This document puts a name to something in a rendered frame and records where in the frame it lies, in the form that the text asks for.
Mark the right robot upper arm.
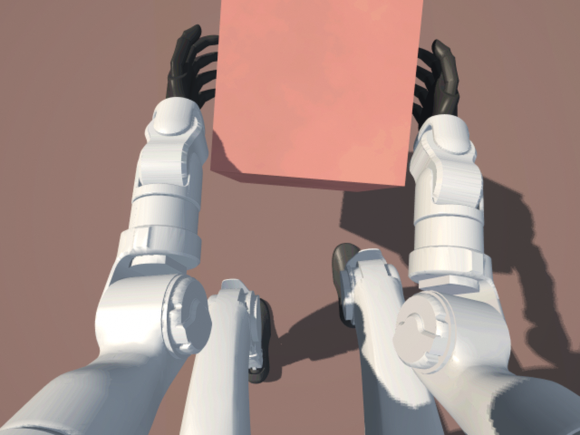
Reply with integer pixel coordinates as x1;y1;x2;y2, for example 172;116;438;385
392;290;580;435

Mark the robot right hand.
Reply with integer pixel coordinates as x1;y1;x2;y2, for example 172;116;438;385
412;39;459;130

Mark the carton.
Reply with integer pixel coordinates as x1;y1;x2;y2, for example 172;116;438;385
210;0;423;192

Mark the robot left hand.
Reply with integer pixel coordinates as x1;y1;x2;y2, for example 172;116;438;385
166;24;219;109

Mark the left robot forearm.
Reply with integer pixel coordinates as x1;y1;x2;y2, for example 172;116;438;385
95;97;208;342

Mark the robot right thigh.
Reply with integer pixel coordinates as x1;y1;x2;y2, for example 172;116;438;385
340;259;444;435

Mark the right robot forearm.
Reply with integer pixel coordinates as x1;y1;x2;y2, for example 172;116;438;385
408;114;506;321

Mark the left robot upper arm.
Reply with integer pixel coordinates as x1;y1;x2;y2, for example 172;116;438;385
0;274;212;435

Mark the robot right shin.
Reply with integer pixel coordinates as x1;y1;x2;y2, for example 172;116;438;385
346;248;403;292

